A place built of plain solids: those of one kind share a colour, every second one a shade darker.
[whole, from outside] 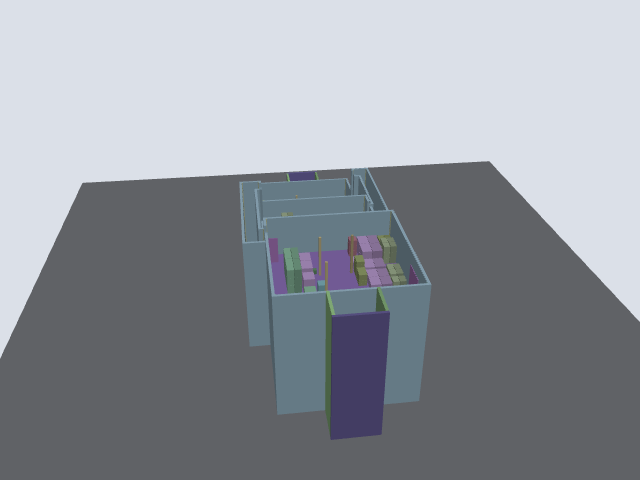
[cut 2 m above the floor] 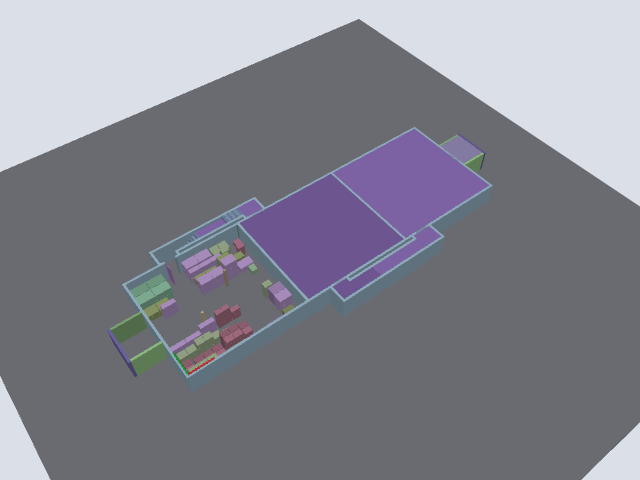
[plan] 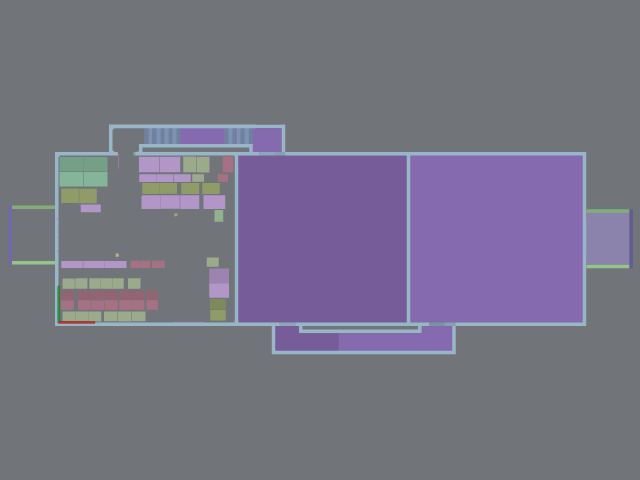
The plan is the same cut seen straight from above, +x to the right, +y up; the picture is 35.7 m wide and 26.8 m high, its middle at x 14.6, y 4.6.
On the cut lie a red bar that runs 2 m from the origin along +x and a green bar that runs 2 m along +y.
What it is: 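A bonded warehouse up a steep quayside street; two or three stores in a row up the hill, each one storey, its floor a whole storey over the one below; closed straight stairs of 38 to 42 degrees between two walls, 0.74 to 1.05 m broad, in lean-to passages along the stores' sides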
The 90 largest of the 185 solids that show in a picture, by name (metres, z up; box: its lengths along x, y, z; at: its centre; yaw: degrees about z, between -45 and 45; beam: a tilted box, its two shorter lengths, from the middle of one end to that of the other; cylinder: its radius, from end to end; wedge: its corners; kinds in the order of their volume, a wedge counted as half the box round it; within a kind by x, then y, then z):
{
 "raised_1": {"box": [4.03, 0.88, 1.82], "at": [8.83, 10.4, 0.86]},
 "raised_2": {"box": [1.62, 1.33, 3.2], "at": [11.65, 10.18, 1.55]},
 "raised_3": {"box": [1.33, 1.39, 3.2], "at": [12.77, -0.89, 1.55]},
 "raised_4": {"box": [2.22, 0.99, 3.2], "at": [14.54, -1.09, 1.55]},
 "raised_5": {"box": [9.4, 9.32, 3.2], "at": [14.73, 4.66, 1.55]},
 "raised_6": {"box": [4.62, 0.99, 4.79], "at": [17.96, -1.09, 2.34]},
 "raised_7": {"box": [1.71, 1.39, 6.57], "at": [21.12, -0.89, 3.23]},
 "raised_8": {"box": [9.64, 9.32, 6.57], "at": [24.45, 4.66, 3.23]},
 "wall_1": {"box": [0.2, 9.72, 3.41], "at": [-0.1, 4.66, 1.66]},
 "wall_2": {"box": [3.41, 0.2, 3.41], "at": [1.51, 9.42, 1.66]},
 "wall_3": {"box": [0.2, 1.73, 5.81], "at": [2.91, 10.18, 2.85]},
 "wall_4": {"box": [0.5, 0.2, 5.81], "at": [3.06, 9.42, 2.85]},
 "wall_5": {"box": [1.88, 0.2, 5.81], "at": [3.75, 10.94, 2.85]},
 "wall_6": {"box": [0.5, 0.2, 5.81], "at": [4.44, 9.42, 2.85]},
 "wall_7": {"box": [0.2, 0.65, 5.81], "at": [4.59, 9.64, 2.85]},
 "wall_8": {"box": [10.23, 0.2, 3.41], "at": [4.92, -0.1, 1.66]},
 "wall_9": {"box": [2.72, 0.2, 5.81], "at": [5.65, 10.94, 2.85]},
 "wall_10": {"box": [2.52, 0.2, 5.81], "at": [5.75, 9.86, 2.85]},
 "wall_11": {"box": [5.74, 0.2, 3.41], "at": [7.16, 9.42, 1.66]},
 "wall_12": {"box": [4.23, 0.2, 5.81], "at": [8.73, 9.86, 2.85]},
 "wall_13": {"box": [4.43, 0.2, 5.81], "at": [8.83, 10.94, 2.85]},
 "wall_14": {"box": [0.2, 9.72, 6.29], "at": [9.93, 4.66, 3.1]},
 "wall_15": {"box": [1.21, 0.2, 6.29], "at": [10.44, 9.42, 3.1]},
 "wall_16": {"box": [0.2, 0.65, 5.81], "at": [10.74, 9.64, 2.85]},
 "wall_17": {"box": [2.47, 0.2, 6.29], "at": [11.07, -0.1, 3.1]},
 "wall_18": {"box": [2.02, 0.2, 5.81], "at": [11.65, 10.94, 2.85]},
 "wall_19": {"box": [0.2, 1.79, 9.17], "at": [12.0, -0.89, 4.54]},
 "wall_20": {"box": [0.2, 1.73, 5.81], "at": [12.56, 10.18, 2.85]},
 "wall_21": {"box": [1.73, 0.2, 9.17], "at": [12.77, -1.69, 4.54]},
 "wall_22": {"box": [0.42, 0.2, 9.17], "at": [13.42, -0.1, 4.54]},
 "wall_23": {"box": [0.2, 0.6, 9.17], "at": [13.53, -0.3, 4.54]},
 "wall_24": {"box": [2.62, 0.2, 9.17], "at": [14.54, -1.69, 4.54]},
 "wall_25": {"box": [2.42, 0.2, 9.17], "at": [14.64, -0.5, 4.54]},
 "wall_26": {"box": [7.38, 0.2, 6.29], "at": [15.95, 9.42, 3.1]},
 "wall_27": {"box": [6.41, 0.2, 6.29], "at": [16.43, -0.1, 3.1]},
 "wall_28": {"box": [4.82, 0.2, 9.17], "at": [17.86, -0.5, 4.54]},
 "wall_29": {"box": [5.02, 0.2, 9.17], "at": [17.95, -1.69, 4.54]},
 "wall_30": {"box": [0.2, 9.72, 9.65], "at": [19.54, 4.66, 4.78]},
 "wall_31": {"box": [1.03, 0.2, 9.65], "at": [19.95, -0.1, 4.78]},
 "wall_32": {"box": [2.12, 0.2, 9.17], "at": [21.12, -1.69, 4.54]},
 "wall_33": {"box": [0.62, 0.2, 9.65], "at": [21.87, -0.1, 4.78]},
 "wall_34": {"box": [0.2, 1.79, 9.17], "at": [22.08, -0.89, 4.54]},
 "wall_35": {"box": [10.04, 0.2, 9.65], "at": [24.45, 9.42, 4.78]},
 "wall_36": {"box": [7.69, 0.2, 9.65], "at": [25.63, -0.1, 4.78]},
 "wall_37": {"box": [0.2, 9.72, 9.65], "at": [29.37, 4.66, 4.78]},
 "area_1": {"box": [2.4, 2.9, 6.57], "at": [30.67, 4.67, 3.23]},
 "lot_crates_1": {"box": [1.14, 0.87, 0.64], "at": [5.07, 8.82, 0.96]},
 "lot_crates_2": {"box": [1.06, 0.77, 0.7], "at": [5.16, 6.72, 0.3]},
 "lot_crates_3": {"box": [1.06, 0.77, 0.65], "at": [5.17, 6.72, 0.98]},
 "lot_crates_4": {"box": [1.14, 0.87, 0.64], "at": [6.23, 8.82, 0.96]},
 "lot_crates_5": {"box": [1.06, 0.77, 0.7], "at": [6.24, 6.72, 0.3]},
 "lot_crates_6": {"box": [1.06, 0.77, 0.65], "at": [6.24, 6.72, 0.98]},
 "lot_crates_7": {"box": [1.06, 0.77, 0.7], "at": [7.33, 6.72, 0.3]},
 "lot_crates_8": {"box": [1.06, 0.77, 0.65], "at": [7.33, 6.72, 0.98]},
 "lot_crates_9": {"box": [1.06, 0.77, 0.65], "at": [7.33, 6.72, 1.63]},
 "lot_crates_10": {"box": [1.22, 0.77, 0.61], "at": [8.7, 6.71, 0.26]},
 "lot_crates_11": {"box": [1.1, 0.8, 0.76], "at": [8.97, 1.78, 0.33]},
 "lot_crates_12": {"box": [1.1, 0.8, 0.71], "at": [8.97, 1.78, 1.07]},
 "lot_crates_13": {"box": [1.1, 0.8, 0.71], "at": [8.97, 2.6, 1.07]},
 "lot_crates_14": {"box": [1.14, 0.73, 0.6], "at": [20.36, 7.09, 7.42]},
 "lot_crates_15": {"box": [1.14, 0.73, 0.6], "at": [20.36, 7.85, 7.42]},
 "lot_crates_16": {"box": [1.14, 0.73, 0.6], "at": [21.52, 7.09, 7.42]},
 "lot_crates_17": {"box": [1.14, 0.73, 0.6], "at": [21.52, 7.85, 7.42]},
 "lot_crates_18": {"box": [1.04, 0.78, 0.64], "at": [22.3, 2.54, 7.49]},
 "lot_crates_19": {"box": [1.14, 0.73, 0.65], "at": [22.68, 7.84, 6.79]},
 "lot_crates_20": {"box": [1.14, 0.73, 0.65], "at": [22.69, 7.09, 6.79]},
 "lot_crates_21": {"box": [1.04, 0.78, 0.64], "at": [23.36, 2.54, 7.49]},
 "lot_crates_22": {"box": [0.98, 0.73, 0.62], "at": [23.94, 7.09, 6.78]},
 "lot_crates_23": {"box": [0.98, 0.73, 0.62], "at": [23.94, 7.84, 6.78]},
 "lot_crates_24": {"box": [0.98, 0.73, 0.62], "at": [24.94, 7.08, 6.78]},
 "lot_crates_25": {"box": [0.98, 0.73, 0.62], "at": [24.94, 7.84, 6.78]},
 "area_side_1": {"box": [2.4, 0.2, 3.25], "at": [-1.4, 3.33, 1.57]},
 "area_side_2": {"box": [2.4, 0.2, 3.25], "at": [-1.4, 6.43, 1.57]},
 "area_side_3": {"box": [2.4, 0.2, 9.77], "at": [30.67, 3.12, 4.83]},
 "area_side_4": {"box": [2.4, 0.2, 9.77], "at": [30.67, 6.22, 4.83]},
 "area_end_1": {"box": [0.2, 3.3, 3.25], "at": [-2.7, 4.88, 1.57]},
 "area_end_2": {"box": [0.2, 3.3, 9.77], "at": [31.97, 4.67, 4.83]},
 "lot_bales_1": {"box": [1.33, 0.81, 0.63], "at": [0.72, 7.99, 0.94]},
 "lot_bales_2": {"box": [1.33, 0.81, 0.63], "at": [0.73, 8.82, 0.94]},
 "lot_bales_3": {"box": [1.33, 0.81, 0.68], "at": [2.07, 8.0, 0.29]},
 "lot_bales_4": {"box": [1.33, 0.81, 0.63], "at": [2.07, 8.0, 0.94]},
 "lot_bales_5": {"box": [1.33, 0.81, 0.63], "at": [2.08, 8.83, 0.94]},
 "lot_bales_6": {"box": [1.45, 0.49, 0.62], "at": [24.15, 1.3, 7.46]},
 "lot_bales_7": {"box": [1.45, 0.49, 0.67], "at": [24.15, 1.81, 6.81]},
 "lot_bales_8": {"box": [1.45, 0.49, 0.62], "at": [24.15, 1.81, 7.46]},
 "lot_bales_9": {"box": [1.45, 0.49, 0.67], "at": [24.16, 1.3, 6.81]},
 "lot_bales_10": {"box": [1.1, 0.78, 0.71], "at": [25.68, 2.54, 6.82]},
 "doorway_1": {"box": [0.88, 0.2, 3.2], "at": [11.65, 9.42, 1.55]},
 "doorway_2": {"box": [0.88, 0.2, 3.2], "at": [12.77, -0.1, 1.55]},
 "doorway_3": {"box": [0.88, 0.2, 6.57], "at": [21.12, -0.1, 3.23]}
}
